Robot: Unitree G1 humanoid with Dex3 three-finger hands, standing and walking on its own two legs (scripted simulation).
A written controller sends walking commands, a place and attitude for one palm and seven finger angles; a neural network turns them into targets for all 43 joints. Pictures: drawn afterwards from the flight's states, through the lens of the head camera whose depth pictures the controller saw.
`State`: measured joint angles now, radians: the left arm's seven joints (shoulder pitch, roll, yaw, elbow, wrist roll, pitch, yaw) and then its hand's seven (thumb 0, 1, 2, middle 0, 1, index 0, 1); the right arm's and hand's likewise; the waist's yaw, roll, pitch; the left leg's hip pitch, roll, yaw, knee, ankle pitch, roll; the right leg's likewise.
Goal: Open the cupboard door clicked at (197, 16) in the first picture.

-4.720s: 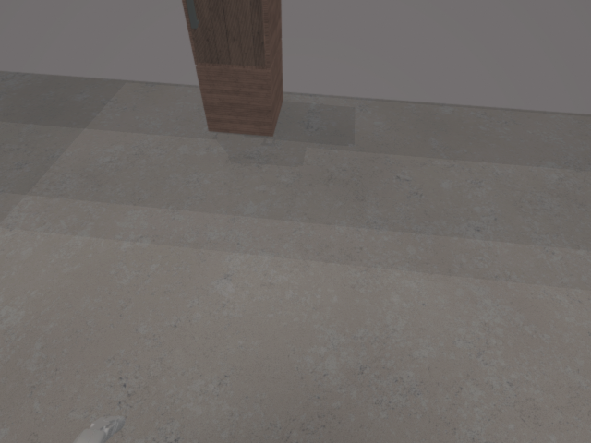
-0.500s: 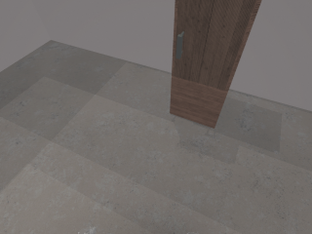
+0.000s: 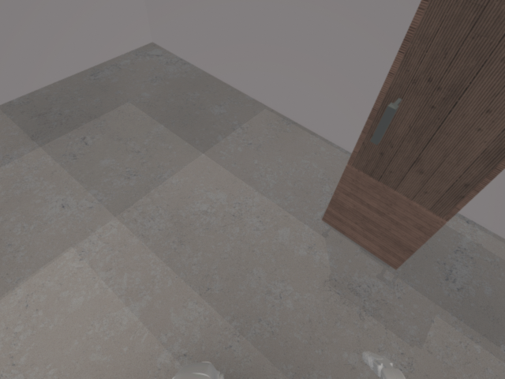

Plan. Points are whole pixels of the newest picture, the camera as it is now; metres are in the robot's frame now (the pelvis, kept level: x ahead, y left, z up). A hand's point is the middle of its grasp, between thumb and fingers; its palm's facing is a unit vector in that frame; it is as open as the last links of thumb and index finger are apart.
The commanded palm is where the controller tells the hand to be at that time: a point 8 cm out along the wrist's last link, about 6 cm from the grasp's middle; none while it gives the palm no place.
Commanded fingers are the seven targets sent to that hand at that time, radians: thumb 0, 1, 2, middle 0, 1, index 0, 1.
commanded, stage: turn to face it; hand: left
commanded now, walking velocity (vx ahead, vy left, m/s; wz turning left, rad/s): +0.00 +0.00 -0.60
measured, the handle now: (386, 121) +0.84 -0.29 -0.09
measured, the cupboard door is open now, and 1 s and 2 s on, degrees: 0 0 0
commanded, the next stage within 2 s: take the last steps up to it in 0.88 s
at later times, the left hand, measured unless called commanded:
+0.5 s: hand (183, 360) +0.16 +0.14 -0.14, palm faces -0.21 -0.92 -0.32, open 7.4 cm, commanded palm none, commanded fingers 0.00 0.90 0.90 -0.20 -0.30 -0.20 -0.30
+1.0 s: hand (181, 354) +0.17 +0.15 -0.16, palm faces -0.40 -0.90 -0.18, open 7.4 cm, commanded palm none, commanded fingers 0.00 0.90 0.90 -0.20 -0.30 -0.20 -0.30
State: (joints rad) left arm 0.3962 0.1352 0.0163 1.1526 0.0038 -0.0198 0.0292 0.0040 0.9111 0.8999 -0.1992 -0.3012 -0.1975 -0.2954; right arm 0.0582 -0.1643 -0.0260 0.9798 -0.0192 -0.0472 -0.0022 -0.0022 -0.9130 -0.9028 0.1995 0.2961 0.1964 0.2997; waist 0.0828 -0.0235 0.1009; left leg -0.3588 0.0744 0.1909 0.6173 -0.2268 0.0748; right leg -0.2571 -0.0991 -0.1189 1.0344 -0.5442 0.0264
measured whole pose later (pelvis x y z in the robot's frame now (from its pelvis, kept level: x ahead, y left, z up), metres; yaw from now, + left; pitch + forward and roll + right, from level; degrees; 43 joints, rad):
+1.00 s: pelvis +0.02 +0.01 +0.01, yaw -28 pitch +0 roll -1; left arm 0.19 0.22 0.08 0.98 0.02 0.08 0.00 0.01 0.91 0.90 -0.20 -0.30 -0.20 -0.30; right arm 0.22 -0.16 -0.02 0.96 -0.02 0.02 -0.04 0.00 -0.91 -0.90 0.20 0.30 0.20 0.30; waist 0.01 -0.04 0.04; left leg -0.20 0.04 0.10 0.49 -0.29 0.03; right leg -0.45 0.04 0.04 0.90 -0.40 0.02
